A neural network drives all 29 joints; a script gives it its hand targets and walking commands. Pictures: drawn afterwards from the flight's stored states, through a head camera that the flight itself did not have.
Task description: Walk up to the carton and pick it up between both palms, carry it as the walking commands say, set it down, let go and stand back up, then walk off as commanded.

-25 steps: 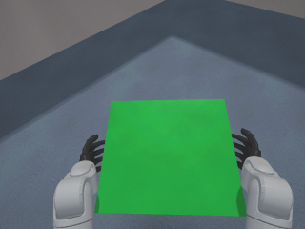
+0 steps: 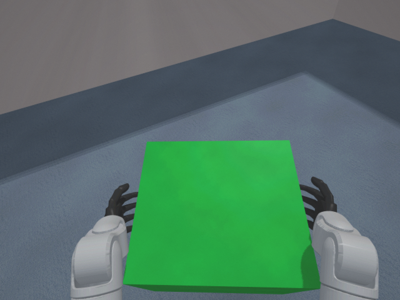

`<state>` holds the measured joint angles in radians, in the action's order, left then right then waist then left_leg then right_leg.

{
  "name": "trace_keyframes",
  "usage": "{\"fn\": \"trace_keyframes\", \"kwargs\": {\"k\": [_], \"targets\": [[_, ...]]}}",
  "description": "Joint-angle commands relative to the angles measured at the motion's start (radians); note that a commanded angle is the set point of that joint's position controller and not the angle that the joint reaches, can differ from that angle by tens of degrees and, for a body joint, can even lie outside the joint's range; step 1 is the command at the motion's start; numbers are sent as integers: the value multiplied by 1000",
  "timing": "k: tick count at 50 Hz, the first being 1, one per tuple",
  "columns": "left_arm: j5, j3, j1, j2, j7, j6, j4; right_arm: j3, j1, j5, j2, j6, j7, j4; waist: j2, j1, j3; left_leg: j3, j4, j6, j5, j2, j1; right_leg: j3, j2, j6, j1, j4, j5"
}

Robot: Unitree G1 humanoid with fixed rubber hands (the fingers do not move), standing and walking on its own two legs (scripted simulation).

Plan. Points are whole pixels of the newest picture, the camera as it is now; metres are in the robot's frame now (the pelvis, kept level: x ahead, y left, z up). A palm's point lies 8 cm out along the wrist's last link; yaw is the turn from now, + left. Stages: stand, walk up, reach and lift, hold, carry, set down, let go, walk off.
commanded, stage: carry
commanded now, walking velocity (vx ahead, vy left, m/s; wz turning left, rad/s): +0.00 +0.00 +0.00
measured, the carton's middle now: (217, 220) +0.30 +0.01 -0.01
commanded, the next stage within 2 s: none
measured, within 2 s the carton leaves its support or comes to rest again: neither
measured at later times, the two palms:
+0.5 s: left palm (100, 247) +0.19 +0.20 +0.10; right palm (336, 237) +0.21 -0.18 +0.10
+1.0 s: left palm (90, 249) +0.19 +0.21 +0.09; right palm (320, 238) +0.22 -0.16 +0.09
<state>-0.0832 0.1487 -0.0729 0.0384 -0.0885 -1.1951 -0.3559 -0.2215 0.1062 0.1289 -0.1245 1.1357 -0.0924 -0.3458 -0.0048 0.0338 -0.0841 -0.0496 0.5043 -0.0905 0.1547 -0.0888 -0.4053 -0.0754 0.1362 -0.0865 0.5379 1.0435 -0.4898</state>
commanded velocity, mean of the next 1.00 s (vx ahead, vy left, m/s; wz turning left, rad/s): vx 0.00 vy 0.00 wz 0.00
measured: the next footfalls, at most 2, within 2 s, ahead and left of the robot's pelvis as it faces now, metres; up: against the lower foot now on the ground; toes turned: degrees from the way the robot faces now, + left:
right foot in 0.18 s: +0.00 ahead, -0.10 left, +0.00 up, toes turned +2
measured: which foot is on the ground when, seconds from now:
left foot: down 0.00-1.00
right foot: up 0.00-0.16, down 0.18-1.00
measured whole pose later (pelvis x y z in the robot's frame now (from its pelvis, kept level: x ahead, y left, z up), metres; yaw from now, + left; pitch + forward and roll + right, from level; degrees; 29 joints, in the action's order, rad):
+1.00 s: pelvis -0.06 +0.02 +0.01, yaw +3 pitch +4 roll +0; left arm -0.11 0.13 -0.15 0.04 -0.10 -1.20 -0.28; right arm -0.24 0.18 0.11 -0.07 1.13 -0.09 -0.25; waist -0.02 0.01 -0.13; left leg -0.11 0.32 -0.09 0.00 -0.05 -0.40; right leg -0.09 0.03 0.03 0.34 0.51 -0.25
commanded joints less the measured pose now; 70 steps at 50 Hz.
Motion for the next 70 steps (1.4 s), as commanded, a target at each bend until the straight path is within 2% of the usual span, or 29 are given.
{"fn": "trace_keyframes", "kwargs": {"k": [1,3,4,5,7,9,12,14,18,20,24,29,30,31,32,35,38,40,41,43,45,46,48,51,52,59,63,66,70], "targets": [[450,-705,-617,862,344,36,-116,812,448,-444,-781,35,319,-87,-40,-46,-257,342,-238,-111,133,316,215,35,-10,30,39,-11,61],[473,-744,-663,897,338,38,-181,810,412,-446,-819,27,312,-83,-74,-46,-274,344,-231,-108,-36,338,261,61,-13,41,9,-119,15],[457,-710,-674,898,340,40,-164,832,498,-461,-842,25,317,-118,0,-47,-329,373,-261,-89,71,371,279,40,-54,67,-62,-179,7],[470,-716,-653,889,343,40,-176,825,425,-454,-824,15,320,-79,-77,-53,-297,406,-272,-69,85,370,285,71,-29,71,-61,-244,20],[430,-682,-590,859,344,46,-135,834,428,-444,-823,11,317,-63,-92,-53,-349,311,-208,-48,-270,344,321,15,-84,85,-204,-403,52],[410,-690,-570,873,344,39,-132,842,442,-461,-821,10,328,-88,-53,-38,-297,285,-232,-6,-60,270,188,4,-74,90,-364,-625,194],[387,-673,-561,886,348,30,-63,860,527,-486,-833,34,335,-105,167,-36,-205,158,-175,54,157,145,155,181,59,132,-216,-745,-36],[373,-668,-567,841,340,24,-78,837,532,-492,-809,47,344,-60,60,-38,-198,115,-162,56,120,131,164,158,60,119,-224,-755,-23],[333,-655,-559,818,324,12,-60,824,516,-499,-821,66,354,7,22,-34,-117,96,-187,71,195,122,116,101,24,133,-127,-736,-120],[354,-663,-647,857,327,9,-58,806,544,-492,-851,76,364,45,-48,-30,-141,231,-318,65,274,200,52,26,-39,96,-237,-593,10],[378,-679,-602,878,326,13,-37,797,580,-508,-838,66,357,-2,-163,-7,-276,200,-430,93,438,233,93,-50,-117,111,-349,-533,44],[406,-665,-694,908,329,24,-43,779,567,-474,-870,59,356,45,-18,-25,-200,66,-300,152,250,146,72,93,-27,167,-289,-746,-70],[414,-655,-694,900,335,26,-44,788,542,-466,-873,56,350,33,84,-29,-201,55,-181,114,98,150,181,176,39,165,-144,-801,-39],[410,-665,-710,927,339,22,-44,787,624,-484,-890,51,351,-3,50,-36,-260,38,-122,105,47,136,216,160,31,155,-203,-779,41],[413,-631,-657,906,344,14,-19,776,545,-474,-900,60,339,78,154,-19,-252,8,-1,90,89,107,182,191,58,176,-138,-814,-93],[375,-612,-674,863,344,20,-23,775,544,-447,-914,55,348,99,211,-32,-223,-13,183,66,113,104,139,191,119,179,-88,-849,-118],[397,-669,-669,904,341,15,-6,782,563,-470,-870,49,350,44,60,-38,-186,40,-49,45,94,132,194,73,21,126,-47,-693,-87],[366,-646,-756,916,330,26,-31,753,588,-479,-902,41,364,126,-201,-30,-125,358,-408,28,610,342,32,-24,-106,96,-48,-412,-78],[416,-694,-771,926,327,26,-104,767,616,-506,-911,38,358,41,-172,-20,-169,385,-404,13,530,375,63,12,-76,84,-101,-334,56],[410,-710,-750,946,325,42,-105,777,618,-507,-908,30,358,13,-190,-9,-283,212,-365,47,374,307,75,-11,-103,124,-233,-353,97],[418,-691,-710,906,316,38,-119,772,502,-482,-904,47,353,79,-108,-33,-286,202,-342,56,221,298,196,-22,-122,127,-216,-508,91],[402,-693,-693,946,320,38,-61,757,515,-475,-873,37,353,58,-126,-39,-306,182,-350,128,172,276,250,-54,-146,126,-189,-506,62],[408,-679,-676,933,320,40,-50,768,498,-476,-869,41,347,72,-63,-23,-352,120,-220,91,-175,271,322,44,-59,137,-244,-556,236],[368,-662,-598,926,325,44,-35,790,554,-475,-865,34,352,11,-54,-19,-358,97,-297,133,69,223,222,30,-85,158,-320,-581,146],[387,-671,-628,888,332,42,-86,800,494,-455,-852,30,347,-2,42,-17,-353,97,-247,80,87,234,199,48,-48,158,-305,-624,188],[372,-652,-623,859,336,39,-33,775,475,-431,-821,30,342,83,14,-23,-128,140,-235,45,131,242,66,92,-31,135,-172,-616,188],[351,-661,-575,832,340,60,-43,766,477,-414,-805,12,339,51,-38,-13,-280,109,-290,99,276,225,86,60,-79,162,-299,-620,58],[362,-671,-676,853,322,87,-73,779,516,-448,-871,2,347,72,4,-30,-187,58,-168,104,89,188,140,191,17,183,-154,-758,27],[368,-652,-654,878,325,106,-68,784,532,-455,-863,-27,347,25,93,-27,-296,63,-99,70,-48,199,176,151,9,158,-218,-689,159]]}}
